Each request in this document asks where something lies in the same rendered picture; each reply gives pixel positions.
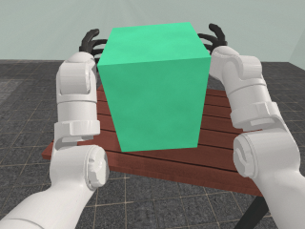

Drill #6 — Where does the left robot forearm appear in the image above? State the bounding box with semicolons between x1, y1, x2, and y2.
50;52;100;178

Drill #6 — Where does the right robot upper arm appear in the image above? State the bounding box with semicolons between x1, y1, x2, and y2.
233;128;305;229

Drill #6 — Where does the left robot upper arm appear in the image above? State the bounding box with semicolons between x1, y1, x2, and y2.
0;144;110;229

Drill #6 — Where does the right robot forearm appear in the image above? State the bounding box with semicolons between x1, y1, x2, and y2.
209;46;301;167

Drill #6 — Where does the table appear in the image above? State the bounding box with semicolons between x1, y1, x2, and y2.
41;84;269;229

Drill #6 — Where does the right robot hand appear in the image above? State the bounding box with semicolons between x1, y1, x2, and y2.
197;23;228;55

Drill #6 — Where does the left robot hand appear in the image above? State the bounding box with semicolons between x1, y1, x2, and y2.
79;29;108;72

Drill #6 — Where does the carton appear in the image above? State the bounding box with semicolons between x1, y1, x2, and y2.
97;22;212;153

